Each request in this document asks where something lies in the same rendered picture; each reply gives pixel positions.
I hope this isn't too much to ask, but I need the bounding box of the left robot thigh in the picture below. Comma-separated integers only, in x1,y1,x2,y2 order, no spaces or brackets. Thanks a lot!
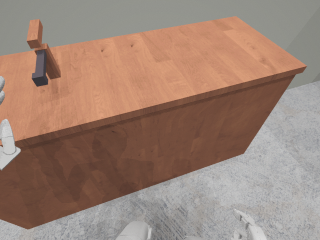
115,221,152,240

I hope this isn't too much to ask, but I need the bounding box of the right robot hand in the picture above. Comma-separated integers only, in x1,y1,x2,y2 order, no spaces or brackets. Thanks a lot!
230,209,267,240

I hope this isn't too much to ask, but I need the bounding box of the left robot hand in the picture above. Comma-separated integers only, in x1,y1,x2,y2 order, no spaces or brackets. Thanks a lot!
0,76,21,171

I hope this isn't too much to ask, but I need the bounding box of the tap lever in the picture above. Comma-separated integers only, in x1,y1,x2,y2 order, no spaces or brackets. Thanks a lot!
32,50,48,87

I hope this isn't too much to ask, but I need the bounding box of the counter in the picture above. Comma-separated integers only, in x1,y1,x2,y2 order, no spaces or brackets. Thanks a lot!
0,16,307,230

